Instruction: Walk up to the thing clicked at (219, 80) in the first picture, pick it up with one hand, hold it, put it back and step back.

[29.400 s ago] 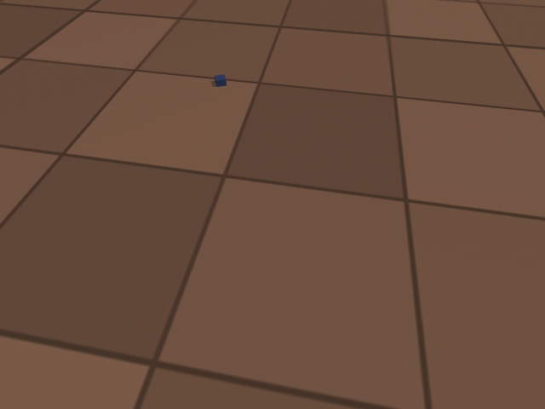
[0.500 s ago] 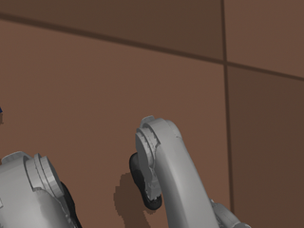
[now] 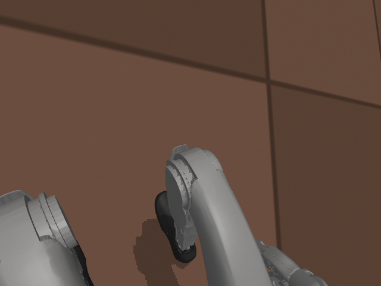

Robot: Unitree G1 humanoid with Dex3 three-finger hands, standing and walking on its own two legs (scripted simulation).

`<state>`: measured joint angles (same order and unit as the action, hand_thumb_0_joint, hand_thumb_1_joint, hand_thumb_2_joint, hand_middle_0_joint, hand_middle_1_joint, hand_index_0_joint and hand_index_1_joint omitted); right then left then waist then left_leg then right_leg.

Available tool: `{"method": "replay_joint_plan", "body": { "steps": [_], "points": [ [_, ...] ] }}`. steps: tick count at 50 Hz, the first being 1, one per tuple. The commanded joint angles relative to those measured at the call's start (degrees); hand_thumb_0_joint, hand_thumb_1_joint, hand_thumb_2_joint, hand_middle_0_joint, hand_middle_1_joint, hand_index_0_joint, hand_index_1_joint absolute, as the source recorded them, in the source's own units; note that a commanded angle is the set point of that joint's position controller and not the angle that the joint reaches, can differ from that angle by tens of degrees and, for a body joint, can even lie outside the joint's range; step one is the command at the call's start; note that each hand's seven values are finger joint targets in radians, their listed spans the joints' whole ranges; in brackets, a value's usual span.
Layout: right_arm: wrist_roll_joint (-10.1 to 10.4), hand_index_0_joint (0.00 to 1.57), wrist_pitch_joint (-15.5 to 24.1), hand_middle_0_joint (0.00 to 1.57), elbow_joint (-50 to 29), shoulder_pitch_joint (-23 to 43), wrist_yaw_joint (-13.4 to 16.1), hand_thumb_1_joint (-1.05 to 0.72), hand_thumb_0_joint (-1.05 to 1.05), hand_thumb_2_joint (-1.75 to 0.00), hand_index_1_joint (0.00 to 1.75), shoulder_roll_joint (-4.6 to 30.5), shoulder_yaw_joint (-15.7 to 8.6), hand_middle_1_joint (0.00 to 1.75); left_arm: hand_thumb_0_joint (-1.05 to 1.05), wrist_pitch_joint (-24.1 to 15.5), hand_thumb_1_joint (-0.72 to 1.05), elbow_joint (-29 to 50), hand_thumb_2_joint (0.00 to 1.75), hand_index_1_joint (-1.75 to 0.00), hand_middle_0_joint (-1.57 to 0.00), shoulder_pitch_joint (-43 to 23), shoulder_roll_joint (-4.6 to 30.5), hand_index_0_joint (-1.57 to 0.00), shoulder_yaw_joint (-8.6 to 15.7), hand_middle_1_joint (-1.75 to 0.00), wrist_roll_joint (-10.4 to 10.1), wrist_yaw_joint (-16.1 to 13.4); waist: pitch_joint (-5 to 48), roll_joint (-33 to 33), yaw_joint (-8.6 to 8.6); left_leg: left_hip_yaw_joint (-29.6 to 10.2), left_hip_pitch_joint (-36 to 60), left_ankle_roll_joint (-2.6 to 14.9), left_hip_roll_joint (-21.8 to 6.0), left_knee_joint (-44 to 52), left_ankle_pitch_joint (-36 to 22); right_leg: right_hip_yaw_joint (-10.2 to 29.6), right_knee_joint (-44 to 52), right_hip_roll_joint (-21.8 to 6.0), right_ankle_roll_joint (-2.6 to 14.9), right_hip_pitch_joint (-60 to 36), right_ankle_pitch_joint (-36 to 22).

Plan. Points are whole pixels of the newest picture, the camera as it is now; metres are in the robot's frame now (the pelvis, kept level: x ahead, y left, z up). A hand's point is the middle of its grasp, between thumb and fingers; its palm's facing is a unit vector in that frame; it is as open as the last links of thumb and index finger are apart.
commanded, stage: rest palm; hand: left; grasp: from above
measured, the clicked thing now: out of the picture +0.44 +0.33 -0.28
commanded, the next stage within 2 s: close in 0.10 s
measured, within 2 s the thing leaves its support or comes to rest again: leaves its support in 1.96 s
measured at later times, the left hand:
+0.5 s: hand out of the picture +0.42 +0.33 -0.24, palm faces -0.42 -0.16 -0.89, open 12.5 cm
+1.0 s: hand out of the picture +0.42 +0.34 -0.24, palm faces -0.43 -0.16 -0.89, open 9.9 cm
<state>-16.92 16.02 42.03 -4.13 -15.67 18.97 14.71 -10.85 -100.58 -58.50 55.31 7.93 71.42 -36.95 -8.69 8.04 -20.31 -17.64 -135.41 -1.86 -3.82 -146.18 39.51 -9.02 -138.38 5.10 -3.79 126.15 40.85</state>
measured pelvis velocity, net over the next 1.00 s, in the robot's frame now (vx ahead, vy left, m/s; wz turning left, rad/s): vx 0.00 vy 0.00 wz -0.02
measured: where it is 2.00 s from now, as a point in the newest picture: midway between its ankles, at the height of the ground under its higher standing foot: (133, 259)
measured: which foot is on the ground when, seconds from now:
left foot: down 0.00-1.00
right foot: down 0.00-1.00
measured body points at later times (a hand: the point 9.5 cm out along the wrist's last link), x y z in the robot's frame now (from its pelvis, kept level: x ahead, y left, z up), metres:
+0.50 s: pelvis +0.00 +0.00 +0.00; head +0.26 +0.13 +0.34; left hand +0.44 +0.34 -0.19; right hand +0.07 -0.24 -0.06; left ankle +0.07 +0.14 -0.27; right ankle +0.10 -0.12 -0.27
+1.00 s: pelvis +0.00 +0.00 +0.01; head +0.26 +0.13 +0.34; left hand +0.44 +0.34 -0.19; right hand +0.06 -0.24 -0.06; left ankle +0.07 +0.14 -0.27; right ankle +0.10 -0.12 -0.27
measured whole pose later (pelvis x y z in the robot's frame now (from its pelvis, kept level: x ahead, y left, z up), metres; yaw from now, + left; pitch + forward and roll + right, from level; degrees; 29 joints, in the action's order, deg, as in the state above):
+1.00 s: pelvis +0.00 +0.00 +0.01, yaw -1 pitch +25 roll -14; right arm -16.6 18.0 40.7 -3.6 -16.0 19.1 18.1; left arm -11.6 -100.6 -58.2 56.8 4.4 69.4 -37.3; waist -10.6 9.1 -20.1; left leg -19.1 -133.7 -2.1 -3.9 -145.5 39.6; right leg -10.3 -136.6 5.5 -4.0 124.2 40.1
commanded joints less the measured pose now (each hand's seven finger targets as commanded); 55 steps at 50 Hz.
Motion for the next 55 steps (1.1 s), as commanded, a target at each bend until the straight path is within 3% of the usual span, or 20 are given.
{"method": "replay_joint_plan", "body": {
  "steps": [1,4,10,12,13,20,23,25,30,33,37,40,48,51,55],
  "points": [
    [0.0,0.20,0.3,0.20,0.4,-10.7,-0.2,-0.90,0.00,-0.90,0.30,18.5,-4.5,0.30,0.00,-0.1,-0.49,4.9,0.93,-0.92,-0.12,-13.1,10.2,-0.11,-1.0,-0.91,-1.0,-1.8,34.1,-30.2,-3.24,8.0,30.2,1.67,-1.0,13.6,-10.9,-8.0,12.3,1.7,4.20,-16.7,-16.9],
    [0.4,0.20,0.4,0.20,0.4,-10.2,0.0,-0.89,0.00,-0.90,0.30,18.4,-3.7,0.30,0.00,-0.7,-0.48,5.6,0.94,-0.92,-0.13,-13.9,11.3,-0.11,-0.5,-0.91,-1.5,-2.7,34.7,-28.7,-2.89,8.1,29.3,1.93,-1.1,13.0,-11.3,-7.8,13.1,2.0,3.92,-18.2,-17.9],
    [-0.1,0.20,1.1,0.20,-0.2,-9.0,-0.3,-0.89,0.00,-0.90,0.30,18.5,-2.3,0.30,0.00,-1.0,-0.45,4.1,0.93,-0.90,-0.16,-12.7,10.7,-0.14,-2.3,-0.89,-1.5,-3.0,32.2,-27.6,-3.40,7.8,28.2,1.83,-1.0,12.9,-9.8,-8.2,13.1,2.0,3.82,-17.6,-16.5],
    [0.1,0.20,1.0,0.20,-0.2,-9.5,-0.1,-0.89,0.00,-0.90,0.30,18.7,-2.4,0.30,0.00,-1.0,-0.33,4.3,0.84,-0.86,-0.24,-11.9,11.5,-0.23,-1.5,-0.85,-1.0,-3.5,33.0,-28.5,-2.81,7.6,29.3,1.62,-1.2,13.8,-10.2,-8.4,13.2,2.4,4.02,-18.1,-16.7],
    [-0.3,0.20,1.2,0.20,-0.2,-9.3,-0.3,-0.89,0.00,-0.90,0.30,18.4,-2.1,0.30,0.00,-0.9,-0.29,3.5,0.82,-0.84,-0.26,-11.9,10.1,-0.26,-2.3,-0.84,-1.2,-3.6,32.2,-28.5,-3.22,7.6,29.2,1.51,-1.2,13.7,-9.9,-8.5,13.0,2.3,4.01,-17.7,-16.4],
    [0.1,0.20,2.1,0.20,-0.9,-9.9,-0.6,-0.89,0.00,-0.90,0.30,18.7,-1.9,0.30,0.00,0.0,-0.18,3.9,0.71,-0.76,-0.34,-11.9,9.8,-0.35,-3.4,-0.76,-2.2,-3.2,31.6,-26.6,-3.85,7.5,27.9,1.75,-1.2,13.3,-8.9,-8.3,13.9,2.4,3.64,-18.1,-16.1],
    [0.5,0.20,2.4,0.20,-0.3,-10.2,-0.6,-0.89,0.00,-0.90,0.30,18.9,-2.2,0.30,0.00,0.2,-0.15,5.2,0.69,-0.73,-0.37,-12.6,10.4,-0.37,-2.7,-0.74,-2.9,-3.0,33.0,-28.1,-3.14,7.0,29.5,1.48,-1.4,13.9,-10.4,-8.5,13.4,2.4,3.82,-18.3,-17.1],
    [0.6,0.20,2.5,0.20,-0.2,-9.2,-0.5,-0.90,0.00,-0.90,0.30,18.7,-2.1,0.30,0.00,0.3,-0.13,4.8,0.67,-0.72,-0.39,-12.2,9.7,-0.40,-3.7,-0.73,-2.9,-2.6,32.6,-28.0,-3.22,7.2,29.3,1.43,-1.5,13.8,-10.0,-8.4,13.5,2.5,3.80,-18.6,-16.9],
    [0.8,0.20,2.6,0.20,-0.2,-10.1,-0.6,-0.89,0.00,-0.90,0.30,18.7,-2.1,0.30,0.00,0.3,-0.07,5.9,0.61,-0.67,-0.43,-11.9,10.8,-0.44,-2.4,-0.68,-3.3,-2.4,33.9,-28.7,-2.69,7.2,30.5,1.34,-1.5,14.2,-11.6,-8.6,13.7,2.6,3.87,-19.6,-18.1],
    [0.8,0.20,2.3,0.20,-0.7,-9.9,-0.5,-0.89,0.00,-0.90,0.30,18.6,-2.0,0.30,0.00,0.2,-0.03,4.9,0.59,-0.66,-0.46,-12.2,9.3,-0.47,-3.7,-0.67,-3.2,-2.3,32.2,-27.5,-3.49,7.4,28.7,1.61,-1.4,14.0,-9.7,-8.4,14.2,2.5,3.82,-19.3,-17.0],
    [1.1,0.20,2.4,0.20,-0.6,-9.0,-0.2,-0.89,0.00,-0.90,0.30,18.7,-2.0,0.30,0.00,-0.1,0.02,5.8,0.54,-0.62,-0.49,-12.4,10.7,-0.51,-3.3,-0.64,-3.5,-2.2,31.5,-27.4,-3.13,7.4,28.2,1.59,-1.4,14.1,-8.4,-8.3,14.4,2.5,3.90,-18.6,-15.3],
    [0.9,0.20,2.1,0.20,-0.7,-9.1,-0.1,-0.89,0.00,-0.90,0.30,18.5,-1.8,0.30,0.00,-0.3,0.08,4.5,0.52,-0.60,-0.54,-11.8,9.5,-0.55,-4.0,-0.62,-2.9,-2.3,31.2,-27.3,-3.53,6.9,28.9,1.42,-1.4,14.4,-8.8,-8.8,13.8,2.4,3.94,-17.9,-15.8],
    [0.6,0.20,2.0,0.20,-0.8,-9.2,0.0,-0.89,0.00,-0.90,0.30,18.9,-1.9,0.30,0.00,-0.7,0.23,6.0,0.44,-0.52,-0.64,-11.7,10.5,-0.67,-2.8,-0.55,-3.1,-3.1,32.6,-27.3,-3.00,7.2,29.1,1.51,-1.4,14.4,-9.7,-8.6,14.8,2.7,3.77,-19.3,-16.6],
    [0.6,0.20,2.1,0.20,-0.4,-8.9,0.1,-0.89,0.00,-0.90,0.30,18.6,-1.9,0.30,0.00,-0.4,0.27,6.0,0.43,-0.50,-0.68,-11.8,9.5,-0.70,-4.0,-0.52,-3.0,-3.0,32.8,-28.3,-3.39,7.2,29.7,1.32,-1.6,14.2,-10.3,-8.4,14.4,2.7,3.85,-19.7,-17.4],
    [0.6,0.20,1.7,0.20,-0.4,-9.4,0.2,-0.89,0.00,-0.90,0.30,18.8,-1.7,0.30,0.00,-0.3,0.39,5.4,0.42,-0.48,-0.77,-11.2,10.6,-0.79,-2.7,-0.51,-3.2,-3.5,33.1,-27.8,-3.03,7.3,29.2,1.54,-1.6,14.0,-11.1,-8.3,14.8,2.7,3.66,-20.3,-18.4]
  ]
}}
